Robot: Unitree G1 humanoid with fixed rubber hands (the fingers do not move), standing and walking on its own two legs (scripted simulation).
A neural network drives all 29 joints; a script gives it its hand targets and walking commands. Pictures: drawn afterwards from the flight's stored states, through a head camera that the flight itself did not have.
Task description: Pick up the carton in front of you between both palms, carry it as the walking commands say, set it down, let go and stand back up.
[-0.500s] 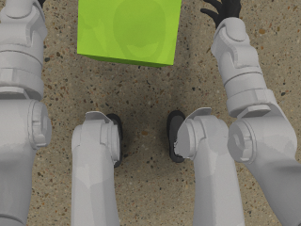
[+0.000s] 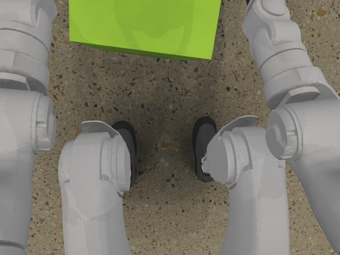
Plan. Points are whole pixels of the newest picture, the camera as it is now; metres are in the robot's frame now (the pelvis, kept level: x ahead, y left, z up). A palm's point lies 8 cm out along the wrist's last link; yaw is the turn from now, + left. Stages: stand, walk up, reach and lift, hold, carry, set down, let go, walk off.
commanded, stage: reach and lift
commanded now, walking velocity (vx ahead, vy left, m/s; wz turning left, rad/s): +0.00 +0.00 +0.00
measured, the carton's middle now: out of the picture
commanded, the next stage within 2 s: none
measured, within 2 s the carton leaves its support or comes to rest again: leaves its support in 0.60 s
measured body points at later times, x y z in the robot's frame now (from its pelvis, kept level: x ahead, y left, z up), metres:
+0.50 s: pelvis -0.01 +0.00 +0.00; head +0.36 +0.06 +0.25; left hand +0.56 +0.20 -0.17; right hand +0.55 -0.10 -0.17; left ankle +0.11 +0.12 -0.33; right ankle +0.12 -0.13 -0.33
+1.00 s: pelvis +0.00 -0.02 +0.07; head +0.27 +0.04 +0.43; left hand +0.50 +0.22 +0.00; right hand +0.52 -0.09 +0.00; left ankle +0.11 +0.12 -0.33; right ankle +0.13 -0.14 -0.33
